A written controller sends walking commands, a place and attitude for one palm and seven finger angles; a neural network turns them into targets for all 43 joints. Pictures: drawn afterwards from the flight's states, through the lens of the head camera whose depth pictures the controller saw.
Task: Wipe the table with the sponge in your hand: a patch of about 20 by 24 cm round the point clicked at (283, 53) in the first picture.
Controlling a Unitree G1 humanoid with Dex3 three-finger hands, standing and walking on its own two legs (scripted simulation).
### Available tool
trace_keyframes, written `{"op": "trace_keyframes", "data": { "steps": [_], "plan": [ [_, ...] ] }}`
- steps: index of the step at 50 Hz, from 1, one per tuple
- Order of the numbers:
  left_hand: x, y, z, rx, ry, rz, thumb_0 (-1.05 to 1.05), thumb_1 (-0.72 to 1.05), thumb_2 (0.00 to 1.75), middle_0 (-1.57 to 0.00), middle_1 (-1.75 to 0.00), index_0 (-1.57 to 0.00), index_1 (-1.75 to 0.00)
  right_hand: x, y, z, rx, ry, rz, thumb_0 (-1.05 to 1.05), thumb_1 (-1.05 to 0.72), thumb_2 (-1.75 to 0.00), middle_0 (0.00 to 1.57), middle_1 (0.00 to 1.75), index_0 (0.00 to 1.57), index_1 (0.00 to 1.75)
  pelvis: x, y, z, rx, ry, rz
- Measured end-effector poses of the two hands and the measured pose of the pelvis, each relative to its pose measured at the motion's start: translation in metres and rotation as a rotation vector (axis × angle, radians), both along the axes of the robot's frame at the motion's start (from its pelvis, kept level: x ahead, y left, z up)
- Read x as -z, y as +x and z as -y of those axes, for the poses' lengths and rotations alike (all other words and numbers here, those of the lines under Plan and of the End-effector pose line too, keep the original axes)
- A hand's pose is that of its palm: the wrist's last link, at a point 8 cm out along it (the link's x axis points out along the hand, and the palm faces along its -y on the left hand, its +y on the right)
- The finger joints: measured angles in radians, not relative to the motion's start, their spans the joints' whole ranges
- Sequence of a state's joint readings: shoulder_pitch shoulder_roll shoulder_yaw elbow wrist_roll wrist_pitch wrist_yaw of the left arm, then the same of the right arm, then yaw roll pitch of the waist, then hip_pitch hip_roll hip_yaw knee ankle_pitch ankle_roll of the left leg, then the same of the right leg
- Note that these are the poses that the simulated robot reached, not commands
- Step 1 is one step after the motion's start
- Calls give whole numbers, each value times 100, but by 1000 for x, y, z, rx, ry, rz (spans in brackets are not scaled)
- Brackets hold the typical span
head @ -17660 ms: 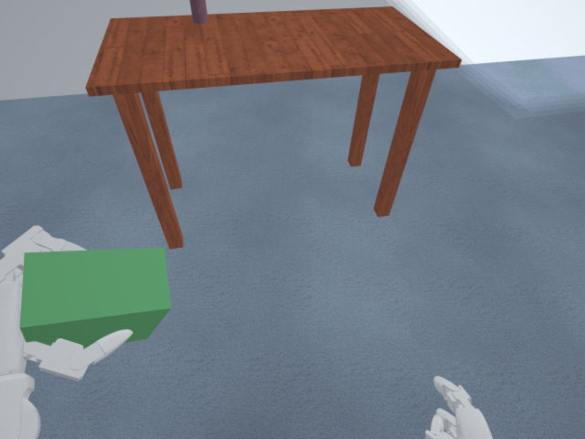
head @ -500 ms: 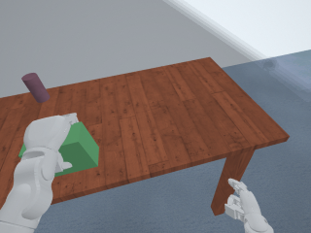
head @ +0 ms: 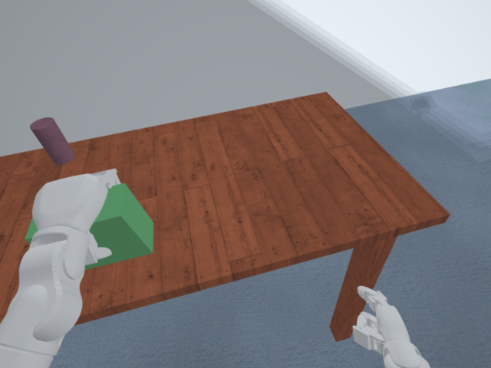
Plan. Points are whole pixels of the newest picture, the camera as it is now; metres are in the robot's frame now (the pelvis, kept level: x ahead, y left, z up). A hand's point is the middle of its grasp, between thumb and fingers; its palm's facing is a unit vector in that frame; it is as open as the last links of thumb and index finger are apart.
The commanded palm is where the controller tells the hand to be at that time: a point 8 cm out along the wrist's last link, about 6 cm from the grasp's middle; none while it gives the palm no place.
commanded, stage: move the sponge above the wiping area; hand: left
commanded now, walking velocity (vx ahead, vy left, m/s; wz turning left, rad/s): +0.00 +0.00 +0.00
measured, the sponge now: (103, 235) +0.26 +0.29 +0.10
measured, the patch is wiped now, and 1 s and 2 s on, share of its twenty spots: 0.00 0.00 0.00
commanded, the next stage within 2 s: lower the sponge onto the table in 1.66 s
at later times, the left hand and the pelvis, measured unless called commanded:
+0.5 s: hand (85, 216) +0.25 +0.29 +0.15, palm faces +0.15 -0.02 -0.99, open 10.1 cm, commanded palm +0.21 +0.29 +0.21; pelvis +0.00 -0.01 +0.00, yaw +0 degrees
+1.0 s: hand (73, 213) +0.25 +0.31 +0.16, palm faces +0.15 -0.03 -0.99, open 10.1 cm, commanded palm +0.21 +0.29 +0.21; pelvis +0.00 -0.01 +0.00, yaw +1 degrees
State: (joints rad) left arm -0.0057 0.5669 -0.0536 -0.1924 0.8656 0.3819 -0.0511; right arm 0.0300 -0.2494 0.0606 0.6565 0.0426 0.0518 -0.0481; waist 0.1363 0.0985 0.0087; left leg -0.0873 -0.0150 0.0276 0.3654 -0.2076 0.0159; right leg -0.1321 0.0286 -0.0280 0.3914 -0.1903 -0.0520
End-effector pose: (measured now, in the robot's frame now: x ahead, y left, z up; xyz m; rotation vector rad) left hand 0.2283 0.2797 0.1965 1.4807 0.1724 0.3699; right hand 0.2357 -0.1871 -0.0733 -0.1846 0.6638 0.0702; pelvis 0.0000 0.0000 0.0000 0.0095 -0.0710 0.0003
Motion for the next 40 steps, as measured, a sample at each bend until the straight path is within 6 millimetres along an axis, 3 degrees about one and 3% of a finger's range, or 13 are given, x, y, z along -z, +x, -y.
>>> {"op": "trace_keyframes", "data": {
  "steps": [5,10,15,20,25,28,36,40],
  "plan": [
    [-7,-9,-15,-116,-32,6,0,-49,104,-75,-129,-74,-129,2,0,8,12,20,-6,1,-91,-90,20,30,20,30,1,1,2,1,1,-8],
    [16,-24,-12,-132,-60,-119,0,-49,104,-75,-129,-74,-129,2,3,18,22,3,7,1,-91,-90,20,30,20,30,2,-1,4,-8,2,-10],
    [33,-26,-2,-42,-46,-173,0,-49,104,-75,-129,-74,-129,1,2,23,17,-48,18,1,-91,-90,20,30,20,30,3,-4,9,-20,0,3],
    [16,-14,5,32,7,-70,0,-49,104,-75,-129,-74,-129,0,-3,22,24,-51,23,1,-91,-90,20,30,20,30,2,-5,13,-18,-2,14],
    [-9,-2,-8,-42,21,12,0,-49,104,-75,-129,-74,-129,3,-8,21,37,-10,10,1,-91,-90,20,30,20,30,1,-5,13,-6,1,7],
    [-12,-3,-15,-104,-1,0,0,-49,104,-75,-129,-74,-129,5,-9,23,46,11,4,1,-91,-90,20,30,20,30,1,-5,12,-2,3,-3],
    [29,-19,-6,-64,-54,-189,0,-49,104,-75,-129,-74,-129,8,-11,32,51,-25,1,1,-91,-90,20,30,20,30,3,-6,9,-15,3,-8],
    [32,-19,1,25,-25,-154,0,-49,104,-75,-129,-74,-129,6,-13,31,42,-64,1,1,-91,-90,20,30,20,30,3,-6,10,-19,-1,4]
  ]
}}
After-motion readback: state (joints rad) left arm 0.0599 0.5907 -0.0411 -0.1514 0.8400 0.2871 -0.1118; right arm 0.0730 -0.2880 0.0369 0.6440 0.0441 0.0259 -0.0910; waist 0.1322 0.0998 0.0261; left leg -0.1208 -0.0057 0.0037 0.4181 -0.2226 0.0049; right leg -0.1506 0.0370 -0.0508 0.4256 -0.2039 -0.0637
